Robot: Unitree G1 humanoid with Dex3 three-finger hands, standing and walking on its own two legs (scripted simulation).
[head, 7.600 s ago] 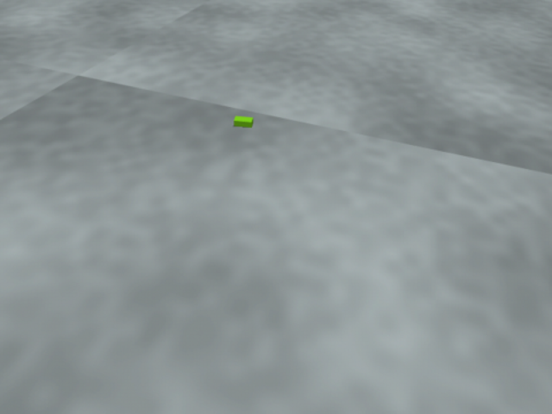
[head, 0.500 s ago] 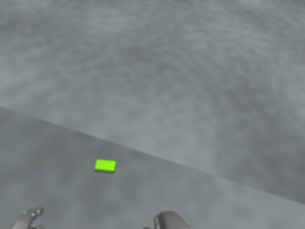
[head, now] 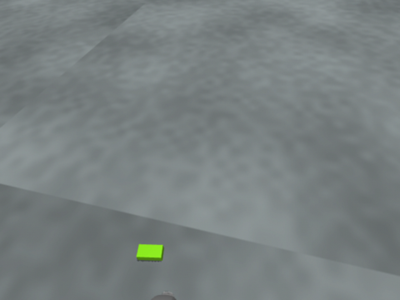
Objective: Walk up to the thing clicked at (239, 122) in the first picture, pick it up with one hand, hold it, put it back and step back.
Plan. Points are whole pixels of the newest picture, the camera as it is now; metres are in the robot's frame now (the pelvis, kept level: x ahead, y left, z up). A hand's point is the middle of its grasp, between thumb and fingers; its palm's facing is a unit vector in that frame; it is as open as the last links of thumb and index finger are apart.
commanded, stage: walk up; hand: left
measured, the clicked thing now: (150, 252) +0.50 +0.28 -0.75
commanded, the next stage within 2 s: none
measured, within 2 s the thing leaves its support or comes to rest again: neither
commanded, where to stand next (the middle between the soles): +0.07 +0.02 m, yaw +1 degrees
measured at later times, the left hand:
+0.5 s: hand out of the picture +0.02 +0.28 -0.17, palm faces -0.02 -0.90 -0.43, open 7.4 cm
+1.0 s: hand out of the picture -0.01 +0.29 -0.15, palm faces +0.04 -0.94 -0.33, open 7.4 cm
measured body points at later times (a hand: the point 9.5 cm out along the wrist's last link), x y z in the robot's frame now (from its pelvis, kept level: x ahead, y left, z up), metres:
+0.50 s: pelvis -0.04 +0.01 -0.03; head +0.01 -0.01 +0.41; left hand +0.02 +0.33 -0.14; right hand +0.13 -0.30 -0.14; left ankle +0.12 +0.13 -0.74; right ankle -0.05 -0.09 -0.74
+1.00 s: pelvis -0.04 +0.02 +0.00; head -0.05 +0.04 +0.45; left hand -0.01 +0.34 -0.13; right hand +0.03 -0.30 -0.09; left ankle -0.07 +0.13 -0.74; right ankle +0.00 -0.11 -0.68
